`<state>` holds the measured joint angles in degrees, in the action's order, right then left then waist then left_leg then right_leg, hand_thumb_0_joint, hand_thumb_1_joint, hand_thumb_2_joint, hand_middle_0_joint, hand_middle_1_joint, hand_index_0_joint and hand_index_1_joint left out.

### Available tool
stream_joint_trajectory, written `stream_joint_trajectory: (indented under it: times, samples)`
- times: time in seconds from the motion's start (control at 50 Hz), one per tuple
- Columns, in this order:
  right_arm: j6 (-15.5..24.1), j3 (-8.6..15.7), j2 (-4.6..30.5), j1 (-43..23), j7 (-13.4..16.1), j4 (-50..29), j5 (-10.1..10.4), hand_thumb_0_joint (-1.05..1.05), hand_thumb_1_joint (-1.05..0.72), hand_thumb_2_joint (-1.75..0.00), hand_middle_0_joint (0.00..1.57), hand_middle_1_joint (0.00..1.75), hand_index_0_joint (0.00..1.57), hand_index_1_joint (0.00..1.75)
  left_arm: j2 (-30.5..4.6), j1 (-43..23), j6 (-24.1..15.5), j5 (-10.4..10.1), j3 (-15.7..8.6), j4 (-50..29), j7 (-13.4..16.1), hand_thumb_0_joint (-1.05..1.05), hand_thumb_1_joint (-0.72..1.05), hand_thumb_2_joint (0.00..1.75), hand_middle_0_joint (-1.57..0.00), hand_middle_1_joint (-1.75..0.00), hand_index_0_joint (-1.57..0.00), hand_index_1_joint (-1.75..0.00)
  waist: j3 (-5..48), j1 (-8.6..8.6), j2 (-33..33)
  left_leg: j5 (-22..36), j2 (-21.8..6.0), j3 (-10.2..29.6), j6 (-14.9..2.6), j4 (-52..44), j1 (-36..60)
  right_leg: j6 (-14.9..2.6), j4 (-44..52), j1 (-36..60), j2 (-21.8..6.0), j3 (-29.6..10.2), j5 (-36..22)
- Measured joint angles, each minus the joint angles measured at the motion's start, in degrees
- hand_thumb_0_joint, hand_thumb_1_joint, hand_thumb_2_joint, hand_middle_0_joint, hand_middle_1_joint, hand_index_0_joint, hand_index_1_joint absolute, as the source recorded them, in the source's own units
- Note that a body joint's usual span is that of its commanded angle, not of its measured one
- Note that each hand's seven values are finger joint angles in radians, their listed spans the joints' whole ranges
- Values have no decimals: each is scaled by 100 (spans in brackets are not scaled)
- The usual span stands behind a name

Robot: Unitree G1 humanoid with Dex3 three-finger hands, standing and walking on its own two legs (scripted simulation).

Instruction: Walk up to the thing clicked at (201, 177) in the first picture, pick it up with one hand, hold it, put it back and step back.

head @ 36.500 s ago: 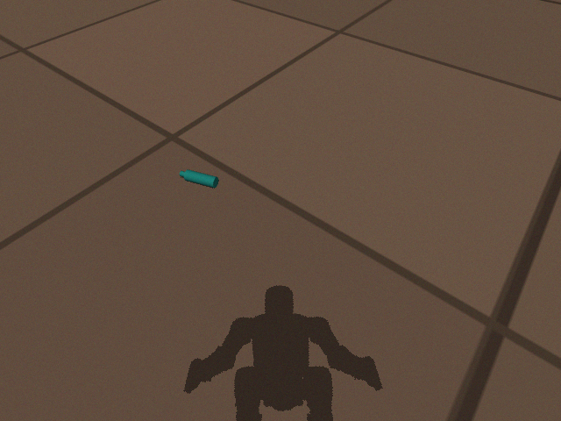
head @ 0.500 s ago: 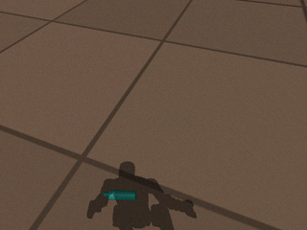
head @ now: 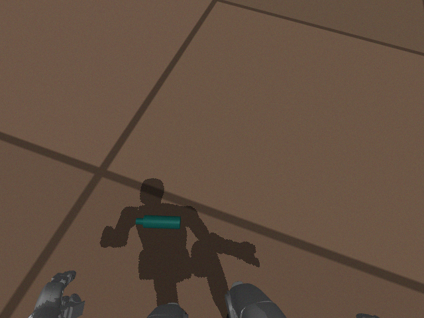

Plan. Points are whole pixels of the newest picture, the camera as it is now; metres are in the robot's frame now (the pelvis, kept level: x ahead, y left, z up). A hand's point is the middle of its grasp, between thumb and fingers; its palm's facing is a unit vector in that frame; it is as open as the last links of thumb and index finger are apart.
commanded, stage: step back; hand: left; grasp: from above
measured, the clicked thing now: (158, 221) +0.51 +0.20 -0.73
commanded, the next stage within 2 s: none
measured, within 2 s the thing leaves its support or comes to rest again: neither
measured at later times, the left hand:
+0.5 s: hand out of the picture +0.01 +0.24 -0.13, palm faces -0.08 -0.91 -0.41, open 7.3 cm
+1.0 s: hand out of the picture -0.15 +0.27 -0.16, palm faces -0.09 -0.92 -0.39, open 7.3 cm
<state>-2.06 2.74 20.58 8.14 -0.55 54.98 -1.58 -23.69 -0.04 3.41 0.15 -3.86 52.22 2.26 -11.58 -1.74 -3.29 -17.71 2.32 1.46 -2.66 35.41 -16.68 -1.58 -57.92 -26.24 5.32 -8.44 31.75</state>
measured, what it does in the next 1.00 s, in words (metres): walks backwards: right foot, then left foot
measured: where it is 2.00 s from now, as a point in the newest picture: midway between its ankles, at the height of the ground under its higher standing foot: outside the picture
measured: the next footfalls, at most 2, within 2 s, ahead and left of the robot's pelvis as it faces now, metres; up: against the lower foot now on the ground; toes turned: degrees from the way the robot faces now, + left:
right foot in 0.30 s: -0.04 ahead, -0.12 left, +0.00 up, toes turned -1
left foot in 0.64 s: -0.11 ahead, +0.12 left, +0.00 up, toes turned -5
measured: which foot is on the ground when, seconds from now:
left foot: down 0.00-0.32, up 0.34-0.62, down 0.64-1.00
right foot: up 0.00-0.28, down 0.30-0.68, up 0.70-1.00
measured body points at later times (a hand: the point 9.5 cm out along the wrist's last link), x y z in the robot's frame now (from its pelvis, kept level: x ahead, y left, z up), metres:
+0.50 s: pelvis -0.10 -0.01 +0.01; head -0.04 -0.03 +0.45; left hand +0.02 +0.29 -0.10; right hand -0.03 -0.33 -0.12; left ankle -0.12 +0.13 -0.65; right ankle -0.08 -0.12 -0.73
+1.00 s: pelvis -0.25 +0.00 +0.00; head -0.19 +0.01 +0.44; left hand -0.15 +0.32 -0.13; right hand -0.14 -0.32 -0.10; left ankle -0.15 +0.12 -0.73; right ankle -0.31 -0.14 -0.69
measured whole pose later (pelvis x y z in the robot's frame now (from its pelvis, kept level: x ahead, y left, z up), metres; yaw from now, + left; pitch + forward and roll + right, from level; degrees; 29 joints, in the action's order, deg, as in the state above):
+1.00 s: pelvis -0.25 +0.00 +0.00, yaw -6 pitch -2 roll +0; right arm -1.1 2.1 20.8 5.7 0.4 45.8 -1.5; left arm -23.7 11.4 3.6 0.8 -5.1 48.0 0.6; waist -10.7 1.3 -2.3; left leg -10.1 -1.9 -0.1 -0.3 33.7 -21.4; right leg 1.9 -52.3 -17.9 2.6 -6.9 28.7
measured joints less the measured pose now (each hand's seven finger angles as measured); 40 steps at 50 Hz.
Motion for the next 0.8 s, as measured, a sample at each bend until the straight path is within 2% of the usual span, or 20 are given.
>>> stream_joint_trajectory:
  times: [0.08, 0.2, 0.24, 0.28, 0.32, 0.34, 0.38, 0.4, 0.44, 0.48, 0.52, 0.56, 0.6, 0.64, 0.66, 0.68, 0.7, 0.74, 0.76, 0.8]
  samples:
    - [1, -8, -38, 2, 100, -190, -1, 1, -90, -90, 20, 30, 20, 30, 107, 204, -6, 7, 54, -94, -39, 0, 91, 90, -20, -30, -20, -30, -24, 17, 82, 211, -59, -139, -54, -217, -23, 90, -589, -33, 138, 12, -195]
    - [62, -21, -84, -98, 140, -526, 40, 1, -90, -90, 20, 30, 20, 30, 179, 530, -7, 48, 28, -130, -107, 0, 91, 90, -20, -30, -20, -30, -83, 32, 167, 284, -135, -383, -56, -61, -192, 246, 227, 489, -121, 154, -247]
    - [45, -41, -67, -149, 123, -588, 39, 1, -90, -90, 20, 30, 20, 30, 182, 600, -34, 58, 5, -144, -131, 0, 91, 90, -20, -30, -20, -30, -87, 65, 201, 277, -180, -459, -20, 86, -318, 221, 794, 712, -250, 282, -361]
    - [8, -55, -31, -189, 101, -620, 57, 1, -90, -90, 20, 30, 20, 30, 181, 685, -82, 77, -17, -147, -155, 0, 91, 90, -20, -30, -20, -30, -52, 104, 239, 236, -227, -524, 35, 304, -473, 158, 1635, 1037, -359, 404, -774]
    - [-51, -33, 79, -269, 88, -564, 108, 1, -90, -90, 20, 30, 20, 30, 311, 700, -132, 117, -36, -79, -154, 0, 91, 90, -20, -30, -20, -30, -122, 65, 567, 200, -427, -364, 109, 543, -564, 77, 2001, 1234, -183, 590, -1091]
    - [-90, -26, 112, -268, 89, -524, 139, 1, -90, -90, 20, 30, 20, 30, 366, 753, -146, 136, -21, -86, -172, 0, 91, 90, -20, -30, -20, -30, -90, 26, 686, 48, -413, -191, 121, 647, -622, 47, 2042, 1249, -129, 676, -1126]
    - [-157, -14, 80, -225, 110, -450, 158, 1, -90, -90, 20, 30, 20, 30, 361, 894, -152, 167, 14, -165, -214, 0, 91, 90, -20, -30, -20, -30, 59, 138, 558, -872, -29, 114, 194, 1453, -832, -16, 2000, 1130, -245, 583, -1162]
    - [-170, -15, 70, -205, 108, -423, 165, 1, -90, -90, 20, 30, 20, 30, 357, 944, -147, 165, 8, -200, -214, 0, 91, 90, -20, -30, -20, -30, 101, 216, 457, -1095, 162, 215, 226, 1940, -904, -29, 2041, 1099, -323, 491, -1223]
    - [-146, -21, 116, -139, 97, -408, 203, 1, -90, -90, 20, 30, 20, 30, 381, 993, -133, 148, -1, -257, -186, 0, 91, 90, -20, -30, -21, -30, 183, 255, 373, -1166, 444, 473, 264, 2642, -981, -16, 2269, 1071, -442, 434, -1425]
    - [-93, -23, 193, -46, 121, -428, 221, 1, -90, -90, 20, 30, 20, 30, 396, 960, -117, 152, -8, -330, -168, 0, 91, 90, -20, -30, -21, -30, 253, 234, 365, -1098, 562, 651, 320, 2962, -975, 11, 2457, 983, -516, 475, -1613]
    - [-62, -26, 279, 38, 148, -452, 224, 1, -90, -90, 20, 30, 20, 30, 402, 880, -121, 166, -9, -461, -144, 1, 91, 90, -20, -30, -21, -30, 247, 240, 394, -1059, 509, 693, 364, 2820, -809, 34, 2542, 875, -537, 528, -1752]
    - [-53, -22, 343, 96, 169, -457, 217, 1, -90, -90, 20, 30, 20, 30, 398, 785, -143, 181, -2, -611, -116, 0, 91, 90, -20, -30, -21, -30, 197, 225, 433, -1089, 358, 633, 399, 2276, -550, 64, 2535, 764, -544, 623, -1841]
    - [-38, -15, 355, 134, 179, -458, 190, 1, -90, -90, 20, 30, 20, 30, 362, 682, -145, 175, 8, -746, -103, 0, 90, 90, -20, -30, -21, -30, 128, 192, 429, -1060, 153, 460, 385, 1420, -230, 103, 2412, 636, -570, 738, -1868]
    - [2, -4, 328, 161, 166, -454, 143, 1, -90, -90, 20, 30, 20, 30, 289, 595, -112, 132, 27, -849, -116, 0, 90, 90, -20, -30, -21, -30, 76, 146, 374, -630, -8, 270, 335, 367, 138, 156, 2139, 459, -617, 844, -1818]
    - [25, 16, 252, 125, 163, -420, 110, 1, -91, -90, 20, 30, 20, 30, 217, 533, -84, 107, 25, -864, -126, 0, 90, 90, -20, -30, -21, -30, -7, 152, 218, -260, 57, 186, 269, 91, 245, 193, 1958, 383, -710, 806, -1779]
    - [28, 16, 140, 78, 151, -394, 63, 1, -91, -90, 20, 30, 20, 30, 142, 493, -42, 85, 4, -850, -129, 0, 91, 90, -20, -30, -21, -30, -94, 215, -12, -142, 174, 62, 212, 33, 296, 182, 1837, 335, -809, 672, -1778]
    - [29, -4, 63, 69, 117, -403, 20, 1, -91, -90, 20, 30, 20, 30, 110, 500, -3, 61, -16, -814, -125, 0, 91, 90, -20, -30, -20, -30, -108, 271, -130, -103, 197, -27, 175, 33, 295, 131, 1664, 262, -747, 500, -1484]
    - [45, -55, 15, 105, 44, -460, -21, 1, -90, -90, 20, 30, 20, 30, 142, 562, 72, 67, -24, -679, -101, 0, 91, 90, -20, -30, -20, -30, -15, 159, -23, -42, 48, 82, 120, 79, 179, 103, 794, 69, -319, 266, -490]
    - [58, -67, -1, 129, 38, -476, -29, 1, -90, -90, 20, 30, 20, 30, 154, 589, 99, 70, -19, -613, -107, 0, 91, 90, -20, -30, -20, -30, 32, 92, 58, 34, -34, 174, 108, 28, 145, 91, 285, -4, -129, 201, -278]
    - [53, -94, -42, 144, 50, -493, -50, 1, -90, -90, 20, 30, 20, 30, 138, 695, 99, 32, -30, -567, -131, 0, 91, 90, -20, -30, -20, -30, 149, 108, 88, 249, -147, 192, 125, -208, 110, 55, -530, -109, 111, 16, -271]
